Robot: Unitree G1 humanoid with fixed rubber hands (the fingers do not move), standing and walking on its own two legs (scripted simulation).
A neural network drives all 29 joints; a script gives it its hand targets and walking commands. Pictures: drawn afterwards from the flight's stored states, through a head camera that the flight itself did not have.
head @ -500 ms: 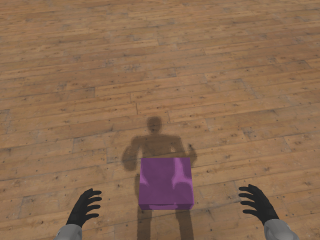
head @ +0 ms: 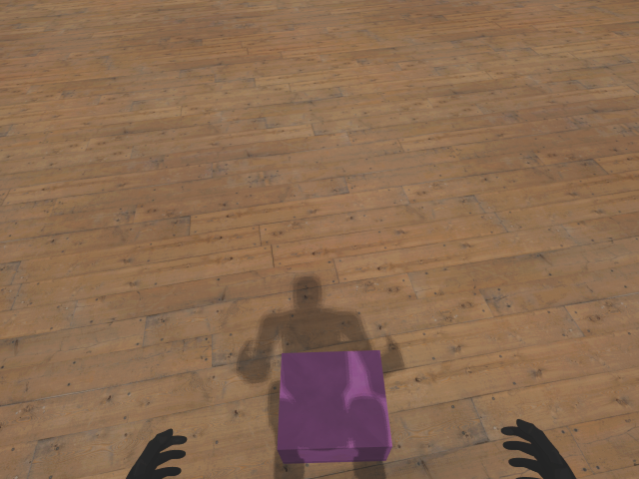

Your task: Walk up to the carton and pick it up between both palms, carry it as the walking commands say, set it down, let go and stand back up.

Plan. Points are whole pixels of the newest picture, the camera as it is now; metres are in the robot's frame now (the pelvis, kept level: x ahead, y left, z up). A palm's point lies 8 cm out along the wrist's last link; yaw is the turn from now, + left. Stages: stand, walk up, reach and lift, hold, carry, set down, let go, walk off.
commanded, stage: stand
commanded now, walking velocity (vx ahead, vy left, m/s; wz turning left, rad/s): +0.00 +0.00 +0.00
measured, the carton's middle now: (332, 405) +0.42 +0.01 -0.69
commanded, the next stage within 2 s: none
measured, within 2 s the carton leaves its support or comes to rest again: neither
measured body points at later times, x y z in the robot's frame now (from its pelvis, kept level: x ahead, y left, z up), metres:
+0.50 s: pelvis +0.04 +0.00 -0.01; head +0.04 +0.00 +0.44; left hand +0.11 +0.26 -0.13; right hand +0.09 -0.28 -0.13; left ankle -0.03 +0.12 -0.74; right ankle -0.02 -0.13 -0.74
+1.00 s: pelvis +0.02 +0.00 +0.00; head +0.02 -0.01 +0.45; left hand +0.03 +0.24 -0.15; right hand -0.01 -0.25 -0.15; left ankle -0.03 +0.12 -0.74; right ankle -0.02 -0.13 -0.74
